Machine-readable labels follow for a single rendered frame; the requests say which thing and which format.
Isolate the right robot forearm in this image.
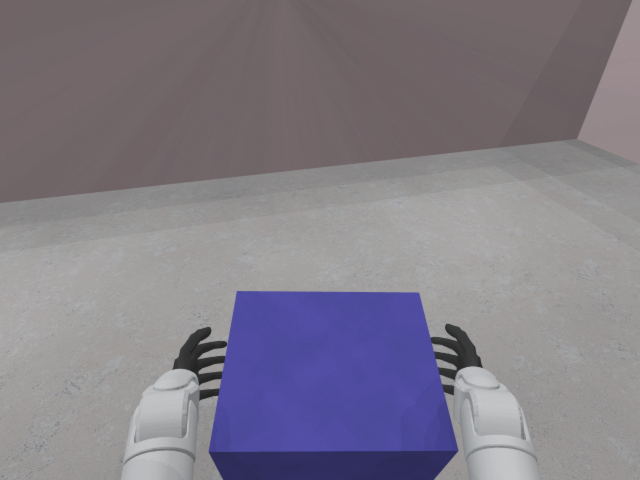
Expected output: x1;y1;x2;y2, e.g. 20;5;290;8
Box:
453;367;541;480

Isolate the left robot hand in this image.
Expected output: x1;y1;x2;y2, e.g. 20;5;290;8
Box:
172;327;227;401

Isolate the right robot hand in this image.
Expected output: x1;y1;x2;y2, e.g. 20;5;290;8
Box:
431;324;483;395

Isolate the carton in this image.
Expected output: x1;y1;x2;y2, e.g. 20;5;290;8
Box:
209;291;459;480

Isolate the left robot forearm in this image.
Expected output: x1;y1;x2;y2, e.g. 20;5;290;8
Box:
121;369;200;480

